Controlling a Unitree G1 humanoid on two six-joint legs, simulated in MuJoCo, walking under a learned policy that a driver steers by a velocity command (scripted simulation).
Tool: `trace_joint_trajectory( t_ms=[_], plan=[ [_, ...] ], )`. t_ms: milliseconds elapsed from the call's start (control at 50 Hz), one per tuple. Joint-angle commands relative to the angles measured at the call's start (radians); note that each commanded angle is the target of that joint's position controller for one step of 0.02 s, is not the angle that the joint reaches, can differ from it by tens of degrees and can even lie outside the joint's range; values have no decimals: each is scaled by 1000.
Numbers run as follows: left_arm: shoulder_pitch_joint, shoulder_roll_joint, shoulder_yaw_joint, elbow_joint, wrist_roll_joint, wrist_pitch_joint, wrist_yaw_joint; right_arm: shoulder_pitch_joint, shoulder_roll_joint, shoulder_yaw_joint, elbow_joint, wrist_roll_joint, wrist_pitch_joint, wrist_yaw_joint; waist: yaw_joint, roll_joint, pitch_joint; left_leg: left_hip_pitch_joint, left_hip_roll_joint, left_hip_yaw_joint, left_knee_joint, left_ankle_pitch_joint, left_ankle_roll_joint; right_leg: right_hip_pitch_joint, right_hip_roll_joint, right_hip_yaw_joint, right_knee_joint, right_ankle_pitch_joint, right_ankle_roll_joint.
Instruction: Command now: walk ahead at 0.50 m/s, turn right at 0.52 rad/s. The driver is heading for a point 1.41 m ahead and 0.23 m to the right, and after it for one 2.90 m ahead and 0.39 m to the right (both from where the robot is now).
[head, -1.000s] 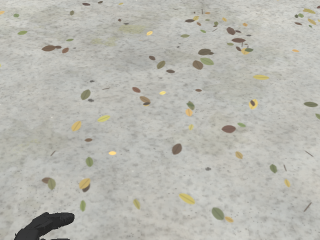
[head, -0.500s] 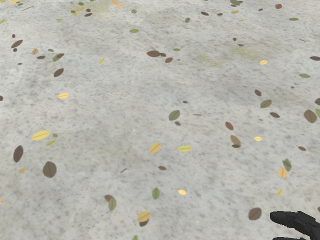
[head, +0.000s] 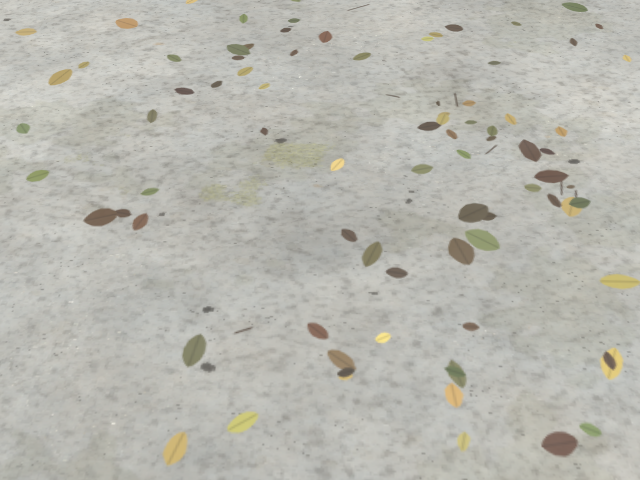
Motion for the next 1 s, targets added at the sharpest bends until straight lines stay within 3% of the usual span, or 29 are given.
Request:
trace_joint_trajectory(
  t_ms=[20, 40, 60, 80, 100, 120, 140, 160, 180, 200, 260, 360, 400, 460, 500, 520, 540, 560, 580, 600, 620, 640, 660, 680, 720, 820, 940, 980, 1000],
  plan=[
    [-34, 105, 34, -97, -3, -9, -12, -25, -209, -51, -49, 14, 15, -13, 58, 116, -2, 22, 305, -52, 123, 969, 126, 59, 70, -81, -9, -136, -56],
    [65, 138, 54, -79, -6, -6, -9, -38, -219, -53, -53, 17, 25, -16, 117, 125, -59, 6, 291, -38, 271, 1087, 110, 188, 114, -105, -17, -170, -83],
    [225, 193, 87, -39, -8, -4, 3, -54, -213, -47, -59, 21, 28, -19, 206, 105, -142, -92, 250, -16, 488, 1039, 75, 430, 155, -96, -87, -113, -122],
    [354, 292, 119, -13, -9, 9, 27, -27, -159, -26, -78, -8, 18, -21, 236, -45, -230, -359, 193, -16, 811, 609, 23, 726, 4, 163, -110, -83, -186],
    [285, 360, 123, -48, -12, -1, 28, 26, -41, 11, -134, -21, -16, -10, 118, -246, -327, -776, -49, -172, 1159, -215, -42, 995, -227, 776, -276, -276, -398],
    [307, 274, 96, -61, -3, -14, 20, -71, -130, -1, -144, 15, -57, 8, 195, -99, -381, -878, -8, -377, 1207, -211, -13, 1017, -250, 841, -375, -332, -379],
    [284, 221, 83, -55, 3, -28, 21, -143, -146, -4, -169, 45, -76, 16, 191, -62, -251, -929, 37, -368, 1165, -134, 14, 922, -218, 688, -372, -282, -334],
    [223, 191, 74, -59, -1, -37, 20, -149, -133, -1, -163, 30, -83, 10, 137, 29, -149, -892, 85, -364, 1057, -58, 23, 763, -168, 559, -369, -170, -293],
    [163, 152, 63, -70, 1, -40, 24, -150, -146, -10, -151, 0, -80, 2, 103, 31, -113, -823, 116, -363, 964, -15, 18, 646, -131, 472, -374, -67, -267],
    [130, 136, 55, -90, 12, -40, 30, -133, -149, -15, -145, -10, -68, 3, 73, 16, -92, -759, 129, -365, 929, 17, 11, 563, -105, 427, -396, 4, -262],
    [138, 166, 63, -94, 9, -44, 46, -132, -114, -9, -154, -21, -37, 4, 53, 12, -70, -709, 121, -335, 795, 75, -35, 441, -77, 349, -430, 139, -269],
    [201, 195, 73, -78, -1, -30, 69, -317, -64, 16, -203, -16, -36, 14, 122, -34, -28, -627, 48, -310, 410, 400, -67, 348, 11, 258, -418, 18, -190],
    [240, 199, 75, -65, -5, -24, 71, -368, -76, 15, -219, -3, -43, 22, 145, -45, -26, -591, 25, -316, 340, 449, -65, 359, -4, 296, -402, -43, -178],
    [266, 186, 73, -56, -8, -16, 75, -378, -115, 2, -228, 3, -55, 34, 138, -61, -31, -578, 19, -353, 266, 387, -39, 451, -41, 388, -317, -95, -161],
    [251, 186, 75, -61, -4, -11, 77, -324, -137, -9, -217, 5, -66, 36, 100, -92, -39, -513, 17, -349, 245, 303, -6, 479, -55, 437, -252, -73, -143],
    [238, 166, 69, -67, -1, -9, 76, -243, -151, -20, -194, 2, -71, 32, 55, -93, -68, -403, 14, -331, 207, 301, 19, 467, -25, 428, -186, -37, -120],
    [239, 114, 49, -75, 8, -13, 72, -124, -186, -34, -174, -15, -76, 27, 0, -56, -170, -207, 94, -386, 222, 287, 68, 420, 25, 368, -6, -32, -87],
    [340, 48, 29, -92, 4, -19, 72, 4, -264, -50, -158, -38, -75, 22, 6, 143, -325, 140, 307, -707, 202, 163, 190, 164, 147, 243, 321, -262, -18],
    [407, 68, 22, -94, -18, -27, 73, 70, -262, -56, -112, -18, -61, 35, 20, 383, -363, 237, 426, -1085, 75, -126, 287, -72, 169, 193, 549, -566, 14],
    [352, 157, 41, -77, -24, -27, 73, 22, -174, -32, -127, 0, -58, 37, -1, 241, -224, 139, 392, -1029, 35, -274, 257, -153, 116, 226, 635, -501, 19],
    [256, 176, 46, -91, -13, -25, 72, -28, -135, -20, -133, -3, -49, 35, -6, 158, -123, 22, 350, -875, 36, -200, 221, -159, 83, 189, 646, -424, 19],
    [197, 165, 45, -108, 0, -28, 71, -69, -118, -11, -132, -12, -43, 35, 8, 112, -58, -91, 307, -764, 19, -76, 212, -140, 58, 168, 604, -370, 19],
    [174, 153, 47, -115, 7, -30, 68, -93, -97, -2, -126, -18, -42, 33, 28, 115, -28, -163, 274, -687, -1, 26, 208, -109, 28, 168, 544, -327, 16],
    [182, 134, 44, -115, 4, -30, 63, -101, -89, 3, -121, -21, -44, 31, 48, 136, -23, -210, 249, -633, -20, 95, 203, -63, 11, 158, 502, -304, 15],
    [189, 98, 34, -113, 4, -28, 57, -90, -94, 2, -103, -10, -49, 31, 60, 147, -32, -235, 234, -563, -50, 195, 222, -37, -3, 124, 423, -284, 23],
    [47, 55, 7, -151, 13, -42, 45, -55, -163, -13, -68, 6, -40, 23, 24, 110, -14, -245, 216, -419, -93, 341, 225, -4, -13, 67, 108, -66, 46],
    [-95, 77, 9, -194, -1, -52, 24, 41, -192, -14, -9, 23, -14, 22, -13, 119, 17, -164, 252, -383, -51, 380, 189, 71, 30, 36, -95, -2, 25],
    [-71, 99, 18, -193, 1, -55, 20, 39, -207, -18, 2, 25, -2, 18, 21, 127, 3, -124, 269, -379, 6, 479, 170, 137, 48, 22, -138, -53, -4],
    [1, 120, 30, -172, 6, -56, 22, 23, -212, -17, 3, 27, 3, 15, 71, 122, -37, -129, 247, -347, 95, 620, 150, 255, 72, -2, -177, -49, -26]
  ],
)
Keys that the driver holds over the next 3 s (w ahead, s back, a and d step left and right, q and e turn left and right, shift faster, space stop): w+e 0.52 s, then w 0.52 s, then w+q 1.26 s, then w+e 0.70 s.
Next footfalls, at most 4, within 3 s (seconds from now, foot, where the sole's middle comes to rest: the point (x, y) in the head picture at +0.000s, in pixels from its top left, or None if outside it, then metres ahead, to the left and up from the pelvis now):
0.06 right None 0.21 -0.11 -0.77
0.54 left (300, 455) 0.52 0.04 -0.77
1.04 right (453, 383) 0.66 -0.30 -0.77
1.56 left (374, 257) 1.01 -0.17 -0.77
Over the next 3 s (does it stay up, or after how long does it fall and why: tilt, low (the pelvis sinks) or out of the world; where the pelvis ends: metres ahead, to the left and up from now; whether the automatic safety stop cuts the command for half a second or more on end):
stays up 1.59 -0.17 0.00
